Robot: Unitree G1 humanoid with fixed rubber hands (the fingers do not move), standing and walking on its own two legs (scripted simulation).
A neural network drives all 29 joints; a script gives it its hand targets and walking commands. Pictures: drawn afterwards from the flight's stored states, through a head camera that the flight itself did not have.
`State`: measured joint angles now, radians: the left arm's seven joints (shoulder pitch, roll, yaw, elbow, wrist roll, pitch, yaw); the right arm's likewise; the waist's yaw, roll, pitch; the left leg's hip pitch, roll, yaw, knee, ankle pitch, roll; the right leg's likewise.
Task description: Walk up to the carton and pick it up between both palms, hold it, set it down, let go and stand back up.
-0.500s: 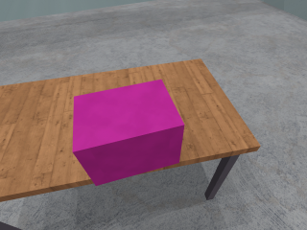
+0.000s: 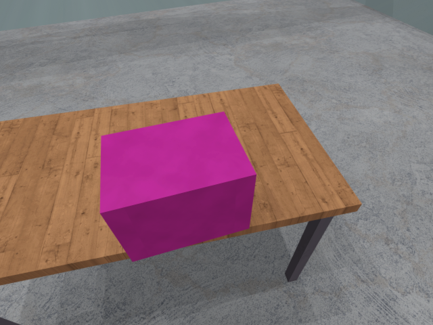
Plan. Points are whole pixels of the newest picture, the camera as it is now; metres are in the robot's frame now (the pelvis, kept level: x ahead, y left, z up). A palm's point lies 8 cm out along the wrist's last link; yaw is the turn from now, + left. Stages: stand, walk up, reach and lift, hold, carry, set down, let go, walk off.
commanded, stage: reach and lift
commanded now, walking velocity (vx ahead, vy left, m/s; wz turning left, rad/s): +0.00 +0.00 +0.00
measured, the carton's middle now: (179, 184) +0.43 +0.10 +0.00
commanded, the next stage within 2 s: none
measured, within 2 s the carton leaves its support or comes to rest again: neither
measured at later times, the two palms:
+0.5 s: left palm out of the picture +0.09 +0.27 -0.10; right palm (343, 314) +0.17 -0.22 -0.10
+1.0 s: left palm out of the picture +0.11 +0.26 -0.07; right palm out of the picture +0.15 -0.22 -0.07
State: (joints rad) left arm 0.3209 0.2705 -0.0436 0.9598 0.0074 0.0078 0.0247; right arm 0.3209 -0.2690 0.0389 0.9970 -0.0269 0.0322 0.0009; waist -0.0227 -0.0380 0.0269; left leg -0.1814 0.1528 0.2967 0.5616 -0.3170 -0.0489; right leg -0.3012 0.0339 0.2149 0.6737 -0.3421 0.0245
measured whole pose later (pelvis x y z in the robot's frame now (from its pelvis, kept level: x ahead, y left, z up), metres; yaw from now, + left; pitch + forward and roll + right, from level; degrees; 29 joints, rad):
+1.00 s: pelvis -0.03 +0.00 +0.01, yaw +10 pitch -6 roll +0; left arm 0.11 0.20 0.04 0.52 0.02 0.27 0.03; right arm 0.20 -0.22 -0.08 0.66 0.02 -0.09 0.06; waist -0.03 -0.02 0.11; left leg -0.16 0.08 0.09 0.47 -0.22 -0.04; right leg -0.15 -0.03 0.05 0.49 -0.25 0.04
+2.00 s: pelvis +0.02 +0.01 +0.01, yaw +11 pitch -2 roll +0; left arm 0.15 0.22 -0.03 0.64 -0.21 -0.42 0.02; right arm 0.08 -0.32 0.09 0.83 0.33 -0.55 0.08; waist 0.02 0.02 0.02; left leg -0.16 0.08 0.06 0.47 -0.27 -0.05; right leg -0.12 -0.03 0.01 0.46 -0.30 0.03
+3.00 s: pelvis +0.00 +0.00 +0.02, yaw +11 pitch +7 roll -1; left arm -0.47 0.32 0.02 0.62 -0.27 0.13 0.03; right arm -0.52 -0.46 0.13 0.82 0.46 -0.06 0.03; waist 0.04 0.00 -0.07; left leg -0.35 0.09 0.05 0.39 -0.17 -0.06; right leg -0.30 -0.01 0.00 0.37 -0.19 0.02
